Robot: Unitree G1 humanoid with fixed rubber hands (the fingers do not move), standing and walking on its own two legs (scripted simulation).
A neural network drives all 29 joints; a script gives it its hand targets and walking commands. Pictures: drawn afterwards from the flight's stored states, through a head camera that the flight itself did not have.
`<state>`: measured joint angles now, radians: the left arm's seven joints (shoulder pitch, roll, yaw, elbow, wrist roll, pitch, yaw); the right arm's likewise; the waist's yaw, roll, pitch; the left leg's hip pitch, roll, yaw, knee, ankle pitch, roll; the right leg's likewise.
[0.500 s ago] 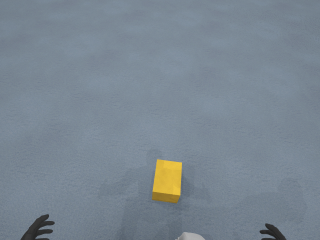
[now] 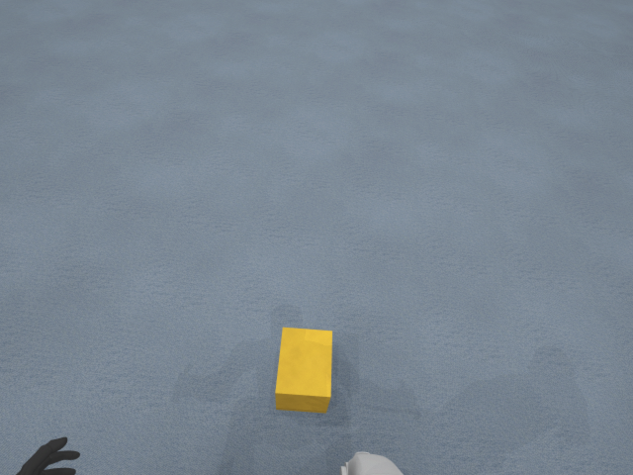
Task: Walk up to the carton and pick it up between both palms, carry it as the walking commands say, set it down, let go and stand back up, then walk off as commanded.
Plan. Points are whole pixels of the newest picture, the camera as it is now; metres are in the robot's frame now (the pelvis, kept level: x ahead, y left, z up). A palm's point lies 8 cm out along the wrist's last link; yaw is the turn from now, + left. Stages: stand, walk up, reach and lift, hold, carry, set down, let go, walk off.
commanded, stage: walk up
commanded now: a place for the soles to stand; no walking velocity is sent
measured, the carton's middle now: (304, 370) +0.50 -0.02 -0.68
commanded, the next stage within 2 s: none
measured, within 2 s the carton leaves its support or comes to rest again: neither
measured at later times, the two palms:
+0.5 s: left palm (101, 468) +0.15 +0.27 -0.12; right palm (559, 473) +0.14 -0.34 -0.11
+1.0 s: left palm (109, 422) +0.20 +0.26 -0.08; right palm (570, 467) +0.15 -0.34 -0.08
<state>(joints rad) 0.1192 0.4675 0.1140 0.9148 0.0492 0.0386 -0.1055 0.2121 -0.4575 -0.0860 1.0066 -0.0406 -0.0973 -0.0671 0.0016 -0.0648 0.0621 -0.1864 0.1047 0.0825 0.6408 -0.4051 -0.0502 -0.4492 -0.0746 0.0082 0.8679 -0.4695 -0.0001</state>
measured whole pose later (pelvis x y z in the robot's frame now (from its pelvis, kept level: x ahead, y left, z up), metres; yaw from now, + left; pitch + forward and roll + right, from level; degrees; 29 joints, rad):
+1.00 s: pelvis +0.06 -0.03 +0.03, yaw -4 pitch -3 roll +0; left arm 0.02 0.36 0.02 1.08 0.00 -0.01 -0.02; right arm 0.04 -0.37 -0.01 1.11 -0.01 -0.04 0.00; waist 0.00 -0.01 0.08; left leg -0.15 0.03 0.07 0.39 -0.19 -0.01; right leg -0.17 0.01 0.00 0.41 -0.19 -0.01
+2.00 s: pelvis +0.08 +0.00 +0.02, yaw -7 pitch -3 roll +1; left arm 0.12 0.39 0.01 1.03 0.01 -0.02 0.02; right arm 0.06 -0.38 -0.07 0.99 -0.01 0.02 0.03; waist 0.00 0.01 0.10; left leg -0.19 0.01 0.14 0.53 -0.30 0.04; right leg -0.23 -0.02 0.08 0.55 -0.28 0.03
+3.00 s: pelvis -0.01 +0.00 -0.08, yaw -2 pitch +26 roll -2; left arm -0.76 0.33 0.14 0.74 -0.02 0.30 -0.02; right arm -0.67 -0.19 -0.16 0.61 0.08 0.33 -0.10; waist -0.03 -0.01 0.11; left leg -1.21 0.03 0.03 1.09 -0.33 0.03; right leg -1.19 -0.02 -0.02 1.06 -0.32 0.02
